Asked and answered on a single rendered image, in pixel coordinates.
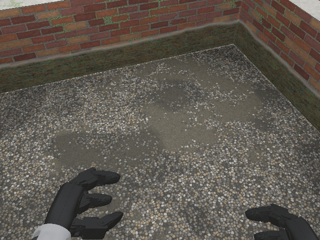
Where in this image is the left robot forearm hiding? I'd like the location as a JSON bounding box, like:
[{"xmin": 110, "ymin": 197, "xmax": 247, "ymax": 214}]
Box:
[{"xmin": 31, "ymin": 223, "xmax": 71, "ymax": 240}]

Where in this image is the robot left hand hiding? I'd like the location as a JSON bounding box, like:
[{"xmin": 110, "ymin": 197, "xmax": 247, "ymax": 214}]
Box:
[{"xmin": 44, "ymin": 167, "xmax": 124, "ymax": 240}]

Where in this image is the robot right hand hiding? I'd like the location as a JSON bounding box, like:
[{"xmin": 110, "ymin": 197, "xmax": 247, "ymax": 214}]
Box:
[{"xmin": 245, "ymin": 203, "xmax": 319, "ymax": 240}]

